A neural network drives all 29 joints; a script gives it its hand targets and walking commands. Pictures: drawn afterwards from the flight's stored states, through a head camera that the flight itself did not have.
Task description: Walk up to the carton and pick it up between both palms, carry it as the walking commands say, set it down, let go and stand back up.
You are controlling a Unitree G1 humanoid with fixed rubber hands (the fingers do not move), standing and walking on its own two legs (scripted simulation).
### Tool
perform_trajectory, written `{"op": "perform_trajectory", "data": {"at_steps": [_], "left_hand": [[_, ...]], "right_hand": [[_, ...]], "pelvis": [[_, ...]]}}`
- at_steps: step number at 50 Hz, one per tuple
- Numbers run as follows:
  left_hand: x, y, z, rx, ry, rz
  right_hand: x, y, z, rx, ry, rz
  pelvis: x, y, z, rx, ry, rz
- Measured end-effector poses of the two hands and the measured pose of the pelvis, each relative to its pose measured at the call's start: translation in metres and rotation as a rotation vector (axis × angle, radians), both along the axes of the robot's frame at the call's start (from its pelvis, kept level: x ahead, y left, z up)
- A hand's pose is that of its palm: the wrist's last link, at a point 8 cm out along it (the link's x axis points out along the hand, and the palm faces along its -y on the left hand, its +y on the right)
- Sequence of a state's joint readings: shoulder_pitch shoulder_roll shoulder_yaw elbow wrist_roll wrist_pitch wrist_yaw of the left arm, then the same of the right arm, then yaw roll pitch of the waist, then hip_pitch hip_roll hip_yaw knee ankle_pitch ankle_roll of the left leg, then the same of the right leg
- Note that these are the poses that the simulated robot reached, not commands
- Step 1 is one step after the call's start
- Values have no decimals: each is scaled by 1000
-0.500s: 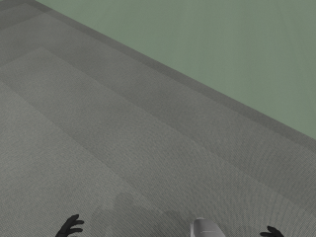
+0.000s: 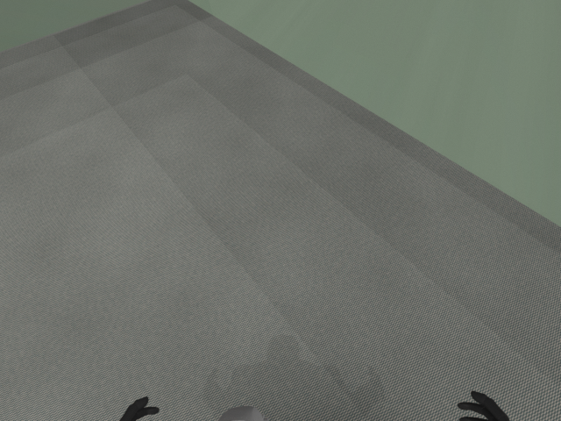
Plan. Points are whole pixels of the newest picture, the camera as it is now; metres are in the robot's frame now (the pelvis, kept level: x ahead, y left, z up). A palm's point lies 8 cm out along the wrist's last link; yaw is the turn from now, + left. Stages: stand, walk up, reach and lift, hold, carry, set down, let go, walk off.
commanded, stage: walk up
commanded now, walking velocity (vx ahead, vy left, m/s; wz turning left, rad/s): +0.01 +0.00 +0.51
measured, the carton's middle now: out of the picture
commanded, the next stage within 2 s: none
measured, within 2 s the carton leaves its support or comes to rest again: neither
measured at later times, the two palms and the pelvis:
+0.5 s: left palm out of the picture +0.08 +0.32 -0.10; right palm out of the picture +0.13 -0.23 -0.11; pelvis +0.00 +0.03 +0.00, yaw +15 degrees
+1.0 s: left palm out of the picture -0.12 +0.30 -0.15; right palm (372, 341) +0.25 -0.11 -0.12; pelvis -0.01 +0.04 -0.02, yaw +32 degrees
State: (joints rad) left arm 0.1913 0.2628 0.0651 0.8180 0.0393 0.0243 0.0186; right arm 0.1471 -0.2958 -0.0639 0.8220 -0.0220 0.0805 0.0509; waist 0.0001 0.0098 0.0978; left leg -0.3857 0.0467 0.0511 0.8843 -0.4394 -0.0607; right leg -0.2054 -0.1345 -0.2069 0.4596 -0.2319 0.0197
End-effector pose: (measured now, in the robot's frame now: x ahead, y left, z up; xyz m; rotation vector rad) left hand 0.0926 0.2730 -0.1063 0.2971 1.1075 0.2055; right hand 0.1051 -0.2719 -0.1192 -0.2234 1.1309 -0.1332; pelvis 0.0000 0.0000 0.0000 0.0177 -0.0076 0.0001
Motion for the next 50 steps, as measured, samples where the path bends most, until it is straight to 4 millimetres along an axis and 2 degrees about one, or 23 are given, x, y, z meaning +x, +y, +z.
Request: {"op": "perform_trajectory", "data": {"at_steps": [5,8,13,19,24,27,29,31,34,37,42,47,50], "left_hand": [[-30,29,-27,-49,29,76],[-44,42,-39,-70,54,109],[-43,51,-29,-93,27,136],[-23,57,-10,-75,-68,148],[-8,49,6,-51,-147,163],[-12,41,12,-25,-168,188],[-23,38,9,11,-168,213],[-44,33,9,23,-124,248],[-76,29,12,31,-66,318],[-101,27,13,34,-42,385],[-140,23,2,7,-2,481],[-188,24,-25,-51,62,570],[-211,26,-39,-77,99,610]], "right_hand": [[43,34,9,-45,-89,106],[49,49,14,-82,-98,146],[32,57,24,-114,-36,147],[20,55,24,-119,3,163],[22,45,16,-103,20,188],[31,35,7,-86,22,212],[43,30,-4,-72,13,240],[52,31,-8,-60,8,265],[64,41,-10,-29,18,311],[74,55,-10,-6,35,362],[101,93,-8,17,22,469],[136,147,-1,11,-66,583],[146,165,4,-22,-105,619]], "pelvis": [[-1,24,-13,-29,3,61],[-4,35,-15,-35,-8,91],[-4,44,-3,-53,-13,141],[-4,44,4,-61,-5,204],[-3,34,3,-54,10,248],[-1,23,-1,-39,18,273],[2,14,-9,-11,27,285],[1,9,-9,-12,20,311],[3,6,-4,-5,15,354],[4,5,-1,0,17,393],[2,10,-2,-4,22,462],[-5,27,-12,-18,20,531],[-12,36,-17,-20,9,561]]}}
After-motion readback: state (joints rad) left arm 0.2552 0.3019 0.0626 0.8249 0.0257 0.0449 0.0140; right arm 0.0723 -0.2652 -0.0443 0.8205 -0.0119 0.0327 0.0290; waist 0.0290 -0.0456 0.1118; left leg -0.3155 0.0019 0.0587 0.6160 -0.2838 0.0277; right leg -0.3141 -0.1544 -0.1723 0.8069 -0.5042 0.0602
